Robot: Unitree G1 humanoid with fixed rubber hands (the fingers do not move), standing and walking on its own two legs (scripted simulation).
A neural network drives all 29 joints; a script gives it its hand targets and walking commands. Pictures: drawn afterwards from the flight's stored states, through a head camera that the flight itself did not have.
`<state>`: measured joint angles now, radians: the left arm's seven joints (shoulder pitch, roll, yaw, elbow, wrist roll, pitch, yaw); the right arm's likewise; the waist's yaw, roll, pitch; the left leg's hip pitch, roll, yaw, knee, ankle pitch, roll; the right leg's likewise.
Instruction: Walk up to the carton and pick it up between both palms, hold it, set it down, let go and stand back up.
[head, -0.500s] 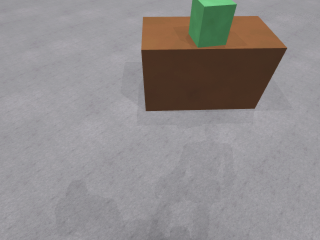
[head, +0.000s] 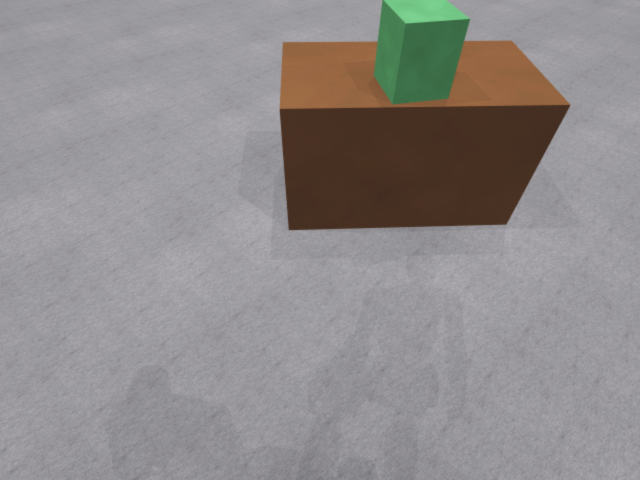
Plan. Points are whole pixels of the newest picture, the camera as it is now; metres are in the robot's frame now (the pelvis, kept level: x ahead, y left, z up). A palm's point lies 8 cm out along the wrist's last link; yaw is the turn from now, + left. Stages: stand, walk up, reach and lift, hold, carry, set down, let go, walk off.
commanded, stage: stand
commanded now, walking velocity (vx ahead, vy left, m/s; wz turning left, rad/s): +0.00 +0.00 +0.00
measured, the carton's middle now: (416, 50) +1.38 -0.28 -0.06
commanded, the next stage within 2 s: none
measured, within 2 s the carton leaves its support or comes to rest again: neither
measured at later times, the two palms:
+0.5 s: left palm out of the picture +0.00 +0.20 -0.15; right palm out of the picture -0.01 -0.22 -0.14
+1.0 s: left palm out of the picture -0.02 +0.21 -0.15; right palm out of the picture -0.01 -0.21 -0.14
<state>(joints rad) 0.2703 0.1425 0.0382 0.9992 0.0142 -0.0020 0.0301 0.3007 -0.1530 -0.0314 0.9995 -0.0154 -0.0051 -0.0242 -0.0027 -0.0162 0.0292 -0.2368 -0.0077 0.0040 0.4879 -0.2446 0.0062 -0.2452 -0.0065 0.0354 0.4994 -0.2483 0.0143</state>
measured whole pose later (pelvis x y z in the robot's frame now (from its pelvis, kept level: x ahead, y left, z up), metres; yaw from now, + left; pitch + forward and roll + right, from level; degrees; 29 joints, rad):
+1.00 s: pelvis +0.00 +0.00 +0.00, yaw +0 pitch -2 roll +0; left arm 0.28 0.12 0.02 1.16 0.02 0.00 0.04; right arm 0.29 -0.12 -0.01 1.14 -0.01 -0.01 -0.04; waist 0.00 -0.02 0.05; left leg -0.19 -0.01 0.00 0.45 -0.23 0.01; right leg -0.19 -0.01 0.03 0.45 -0.23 0.02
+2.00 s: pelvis +0.01 +0.01 +0.00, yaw +0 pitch -1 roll +0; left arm 0.30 0.11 0.01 1.17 0.01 0.00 0.04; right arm 0.32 -0.11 0.00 1.15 -0.01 -0.02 -0.04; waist 0.00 0.00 0.05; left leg -0.19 -0.01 -0.01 0.44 -0.24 0.01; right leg -0.19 -0.02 0.03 0.44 -0.24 0.02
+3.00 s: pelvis +0.01 +0.01 +0.00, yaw +0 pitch -2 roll +0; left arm 0.31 0.12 0.01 1.18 0.01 0.00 0.04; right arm 0.33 -0.11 0.00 1.15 -0.01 -0.02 -0.04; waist 0.00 -0.02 0.05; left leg -0.16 -0.02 0.00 0.44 -0.24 0.02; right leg -0.17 -0.02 0.04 0.44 -0.24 0.03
